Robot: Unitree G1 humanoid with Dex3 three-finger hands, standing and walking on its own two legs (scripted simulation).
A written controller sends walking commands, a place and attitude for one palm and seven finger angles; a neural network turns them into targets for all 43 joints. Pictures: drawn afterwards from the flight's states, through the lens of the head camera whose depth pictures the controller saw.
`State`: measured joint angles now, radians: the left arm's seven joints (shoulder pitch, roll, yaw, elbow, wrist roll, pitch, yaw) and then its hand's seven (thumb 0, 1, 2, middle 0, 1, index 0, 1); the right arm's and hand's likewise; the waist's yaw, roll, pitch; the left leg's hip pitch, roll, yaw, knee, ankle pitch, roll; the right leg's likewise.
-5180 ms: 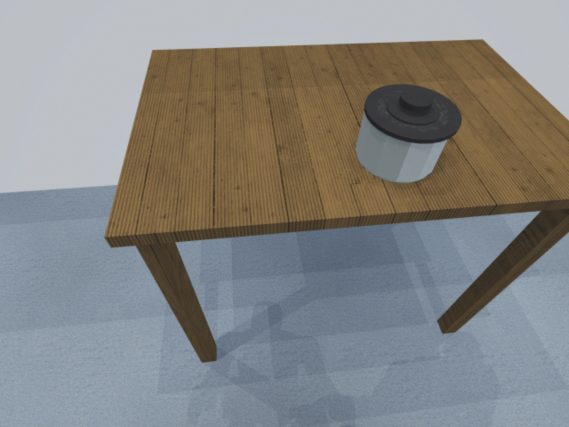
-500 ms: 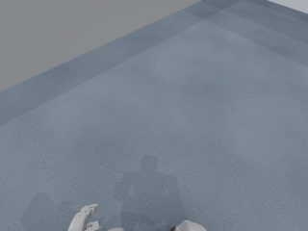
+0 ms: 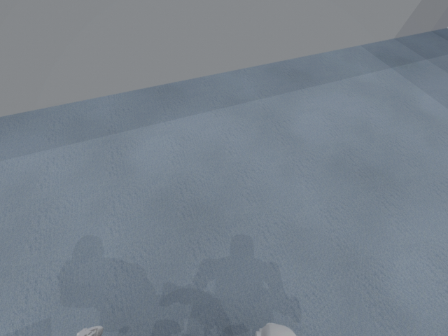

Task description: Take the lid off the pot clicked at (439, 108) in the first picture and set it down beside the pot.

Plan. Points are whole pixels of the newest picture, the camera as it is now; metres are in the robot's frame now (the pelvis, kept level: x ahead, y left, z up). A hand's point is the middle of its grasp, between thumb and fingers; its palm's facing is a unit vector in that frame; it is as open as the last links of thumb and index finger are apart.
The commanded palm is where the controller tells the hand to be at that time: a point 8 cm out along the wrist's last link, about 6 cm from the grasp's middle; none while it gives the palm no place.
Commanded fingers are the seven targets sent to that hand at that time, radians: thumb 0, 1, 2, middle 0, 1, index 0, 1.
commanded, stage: turn to face it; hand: left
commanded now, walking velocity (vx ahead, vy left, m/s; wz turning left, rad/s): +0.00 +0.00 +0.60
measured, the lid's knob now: out of the picture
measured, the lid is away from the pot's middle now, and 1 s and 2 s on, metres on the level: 0.00 0.00 0.00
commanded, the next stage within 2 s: none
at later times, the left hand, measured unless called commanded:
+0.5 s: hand out of the picture -0.04 +0.14 -0.16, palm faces +0.38 -0.89 -0.25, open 7.4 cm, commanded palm none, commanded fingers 0.00 0.90 0.90 -0.20 -0.30 -0.20 -0.30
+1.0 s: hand out of the picture -0.01 +0.18 -0.14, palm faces +0.59 -0.74 -0.33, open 7.4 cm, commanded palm none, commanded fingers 0.00 0.90 0.90 -0.20 -0.30 -0.20 -0.30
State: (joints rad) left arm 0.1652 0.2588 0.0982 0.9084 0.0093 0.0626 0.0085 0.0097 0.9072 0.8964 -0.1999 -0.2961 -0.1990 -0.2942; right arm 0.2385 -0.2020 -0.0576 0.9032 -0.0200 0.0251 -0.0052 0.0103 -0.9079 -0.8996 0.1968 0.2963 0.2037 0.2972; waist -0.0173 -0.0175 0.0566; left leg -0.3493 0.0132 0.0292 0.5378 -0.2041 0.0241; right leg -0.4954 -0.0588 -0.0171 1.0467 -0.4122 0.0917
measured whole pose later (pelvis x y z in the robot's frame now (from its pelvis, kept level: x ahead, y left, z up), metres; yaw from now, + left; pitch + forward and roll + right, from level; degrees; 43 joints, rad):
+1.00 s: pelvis +0.02 -0.08 -0.01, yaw +38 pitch +1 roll +1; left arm 0.13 0.23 0.05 0.81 0.01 0.01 0.01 0.01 0.90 0.90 -0.20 -0.30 -0.20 -0.29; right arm 0.20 -0.26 -0.09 0.89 -0.01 0.07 0.01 0.01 -0.90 -0.90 0.20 0.30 0.21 0.30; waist -0.03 0.06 0.08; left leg -0.42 -0.05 -0.13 0.83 -0.46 -0.03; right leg -0.30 -0.03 -0.05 0.62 -0.33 -0.01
